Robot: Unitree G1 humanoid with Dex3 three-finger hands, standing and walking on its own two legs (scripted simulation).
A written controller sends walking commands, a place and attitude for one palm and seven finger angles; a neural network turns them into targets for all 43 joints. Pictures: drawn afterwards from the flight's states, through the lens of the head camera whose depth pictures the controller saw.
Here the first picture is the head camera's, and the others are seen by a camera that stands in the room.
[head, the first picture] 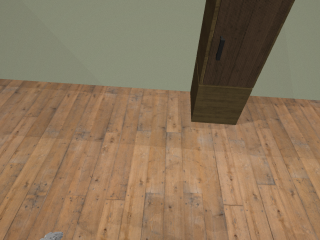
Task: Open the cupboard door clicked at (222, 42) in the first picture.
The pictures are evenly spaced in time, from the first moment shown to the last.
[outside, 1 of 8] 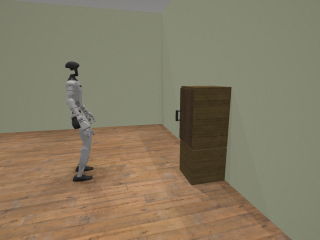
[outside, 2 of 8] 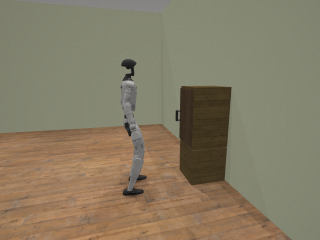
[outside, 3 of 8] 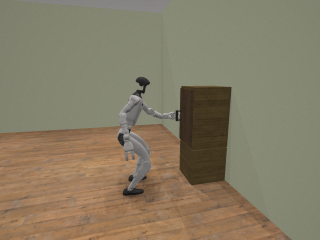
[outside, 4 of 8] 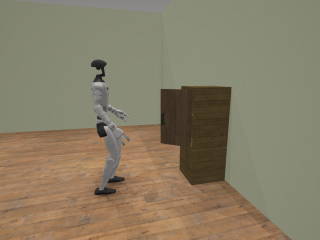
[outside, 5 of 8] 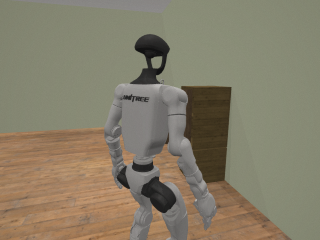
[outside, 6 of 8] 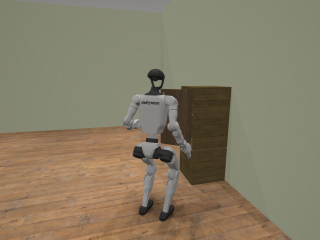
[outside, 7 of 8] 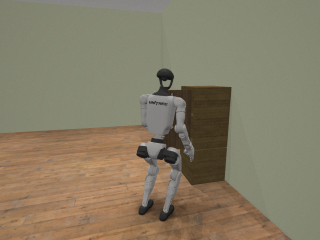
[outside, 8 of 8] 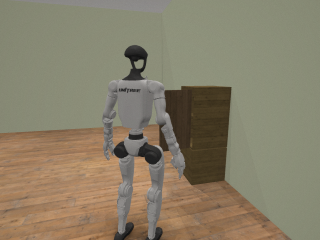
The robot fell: no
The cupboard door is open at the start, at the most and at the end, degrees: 0 99 98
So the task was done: yes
